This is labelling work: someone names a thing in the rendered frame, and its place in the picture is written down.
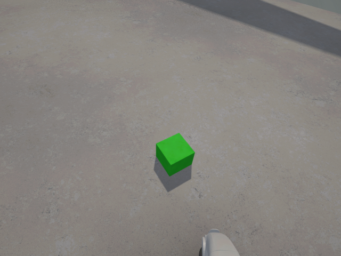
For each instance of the right robot shin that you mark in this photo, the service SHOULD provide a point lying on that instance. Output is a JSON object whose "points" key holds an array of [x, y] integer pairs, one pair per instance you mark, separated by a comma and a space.
{"points": [[214, 231]]}

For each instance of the carton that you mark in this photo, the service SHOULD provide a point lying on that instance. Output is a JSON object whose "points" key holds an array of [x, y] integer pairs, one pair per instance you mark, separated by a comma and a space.
{"points": [[174, 153]]}

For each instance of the right robot thigh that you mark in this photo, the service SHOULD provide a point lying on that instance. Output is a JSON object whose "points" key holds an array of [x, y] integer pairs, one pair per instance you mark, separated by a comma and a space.
{"points": [[218, 244]]}

